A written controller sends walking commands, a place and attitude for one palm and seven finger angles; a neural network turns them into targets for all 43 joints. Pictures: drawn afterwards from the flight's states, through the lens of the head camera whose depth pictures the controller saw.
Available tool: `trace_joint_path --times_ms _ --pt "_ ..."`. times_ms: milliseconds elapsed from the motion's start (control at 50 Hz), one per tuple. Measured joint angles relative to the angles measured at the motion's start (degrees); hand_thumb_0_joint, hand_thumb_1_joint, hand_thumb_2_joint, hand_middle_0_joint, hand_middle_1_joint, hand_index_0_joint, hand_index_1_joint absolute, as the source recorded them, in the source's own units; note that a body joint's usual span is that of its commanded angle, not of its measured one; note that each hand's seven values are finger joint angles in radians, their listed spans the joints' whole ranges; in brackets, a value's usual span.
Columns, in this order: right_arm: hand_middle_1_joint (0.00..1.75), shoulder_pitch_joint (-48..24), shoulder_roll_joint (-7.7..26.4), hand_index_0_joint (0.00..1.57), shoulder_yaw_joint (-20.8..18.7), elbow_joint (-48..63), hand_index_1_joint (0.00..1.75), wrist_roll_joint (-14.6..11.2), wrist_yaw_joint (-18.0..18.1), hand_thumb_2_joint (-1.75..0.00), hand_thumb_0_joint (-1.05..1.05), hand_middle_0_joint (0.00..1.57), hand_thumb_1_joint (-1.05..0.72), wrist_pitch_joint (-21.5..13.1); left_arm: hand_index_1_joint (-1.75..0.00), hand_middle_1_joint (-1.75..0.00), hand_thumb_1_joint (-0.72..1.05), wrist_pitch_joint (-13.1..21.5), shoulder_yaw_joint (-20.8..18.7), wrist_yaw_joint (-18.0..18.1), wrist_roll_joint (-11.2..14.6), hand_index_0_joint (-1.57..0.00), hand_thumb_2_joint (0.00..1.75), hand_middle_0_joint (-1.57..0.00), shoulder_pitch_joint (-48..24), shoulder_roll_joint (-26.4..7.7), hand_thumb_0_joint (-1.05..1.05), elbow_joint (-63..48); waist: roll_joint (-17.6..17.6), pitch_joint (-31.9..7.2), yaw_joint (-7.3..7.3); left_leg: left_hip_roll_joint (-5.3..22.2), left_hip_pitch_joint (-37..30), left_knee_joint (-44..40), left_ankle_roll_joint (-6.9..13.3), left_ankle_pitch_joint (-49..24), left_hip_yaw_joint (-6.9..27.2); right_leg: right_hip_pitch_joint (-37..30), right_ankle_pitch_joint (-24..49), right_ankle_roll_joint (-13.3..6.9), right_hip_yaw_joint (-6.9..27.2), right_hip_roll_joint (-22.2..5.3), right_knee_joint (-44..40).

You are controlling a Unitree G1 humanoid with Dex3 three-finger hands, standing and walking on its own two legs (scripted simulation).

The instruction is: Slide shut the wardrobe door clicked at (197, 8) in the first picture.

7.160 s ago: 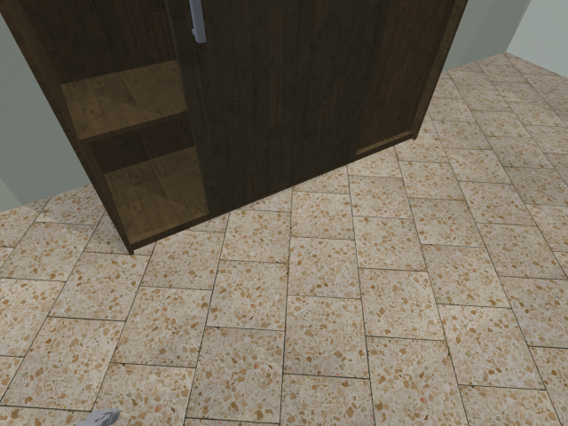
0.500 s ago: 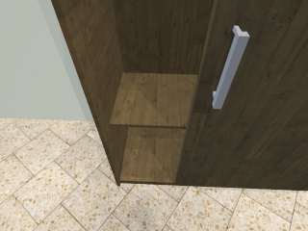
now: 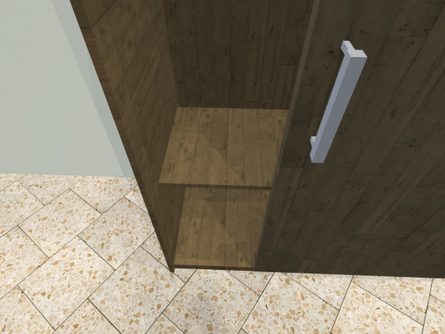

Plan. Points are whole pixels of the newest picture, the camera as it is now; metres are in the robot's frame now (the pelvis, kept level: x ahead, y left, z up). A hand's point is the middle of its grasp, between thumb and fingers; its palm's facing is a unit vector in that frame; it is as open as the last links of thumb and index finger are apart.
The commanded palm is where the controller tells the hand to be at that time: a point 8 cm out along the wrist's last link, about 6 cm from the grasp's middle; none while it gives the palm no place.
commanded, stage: look again from close up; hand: right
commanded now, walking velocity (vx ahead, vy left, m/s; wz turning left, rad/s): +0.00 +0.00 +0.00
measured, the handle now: (330, 108) +0.48 -0.17 +0.18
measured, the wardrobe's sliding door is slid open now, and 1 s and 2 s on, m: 0.36 0.36 0.36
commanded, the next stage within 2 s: none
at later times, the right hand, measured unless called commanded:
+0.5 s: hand out of the picture -0.03 -0.15 -0.18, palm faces +0.05 +0.99 -0.16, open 7.4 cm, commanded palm none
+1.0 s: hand out of the picture -0.03 -0.14 -0.18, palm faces +0.07 +0.98 -0.16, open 7.4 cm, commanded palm none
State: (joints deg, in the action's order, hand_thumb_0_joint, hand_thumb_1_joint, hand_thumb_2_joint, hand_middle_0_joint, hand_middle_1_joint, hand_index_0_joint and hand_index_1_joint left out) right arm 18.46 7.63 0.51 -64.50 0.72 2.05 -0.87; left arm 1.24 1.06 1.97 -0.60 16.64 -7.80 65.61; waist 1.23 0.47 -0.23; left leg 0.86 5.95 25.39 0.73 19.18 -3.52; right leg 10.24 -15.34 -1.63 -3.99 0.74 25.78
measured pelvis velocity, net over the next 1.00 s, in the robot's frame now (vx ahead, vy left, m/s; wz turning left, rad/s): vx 0.00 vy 0.01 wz -0.02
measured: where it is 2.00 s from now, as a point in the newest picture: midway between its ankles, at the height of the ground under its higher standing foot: outside the picture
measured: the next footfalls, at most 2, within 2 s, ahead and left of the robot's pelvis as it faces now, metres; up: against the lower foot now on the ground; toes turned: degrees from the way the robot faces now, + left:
none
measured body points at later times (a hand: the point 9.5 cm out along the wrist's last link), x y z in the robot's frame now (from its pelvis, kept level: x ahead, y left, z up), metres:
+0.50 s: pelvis +0.00 +0.01 +0.00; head +0.01 +0.01 +0.45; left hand -0.01 +0.22 -0.16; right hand -0.03 -0.20 -0.16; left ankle -0.06 +0.10 -0.74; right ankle -0.02 -0.10 -0.74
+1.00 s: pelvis +0.00 +0.01 +0.00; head +0.01 +0.01 +0.45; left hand -0.01 +0.22 -0.16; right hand -0.03 -0.19 -0.16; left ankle -0.06 +0.10 -0.74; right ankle -0.02 -0.10 -0.74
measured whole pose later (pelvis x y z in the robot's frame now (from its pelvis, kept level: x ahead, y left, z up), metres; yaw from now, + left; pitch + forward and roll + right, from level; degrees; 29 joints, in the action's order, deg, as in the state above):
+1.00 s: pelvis +0.00 +0.01 +0.00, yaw -1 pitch +0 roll -1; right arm 19.7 7.0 0.3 -65.2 0.6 2.2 -1.0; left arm 1.2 1.2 2.4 -0.5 17.5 -6.9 66.4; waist 1.1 0.5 -0.5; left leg 0.0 4.3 23.4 1.7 18.8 -4.9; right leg 9.4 -14.8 -0.5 -2.6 0.1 24.6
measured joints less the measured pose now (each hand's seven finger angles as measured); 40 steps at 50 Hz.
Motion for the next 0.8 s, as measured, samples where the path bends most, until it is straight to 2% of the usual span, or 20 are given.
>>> trace_joint_path --times_ms 800 --pt "0.29 1.06 -0.51 0.20 -0.13 -0.53 0.30 -0.15 0.16 -0.90 0.00 0.20 -0.90 -0.16 -0.30 -0.30 0.92 -0.07 0.11 0.37 0.07 -0.20 0.89 -0.20 0.69 0.73 0.01 0.72 0.02 -0.08 -0.24 -0.81 -1.56 -1.82 0.91 -0.36 -1.15 -0.81 0.34 1.00 1.21 -0.63 -0.91"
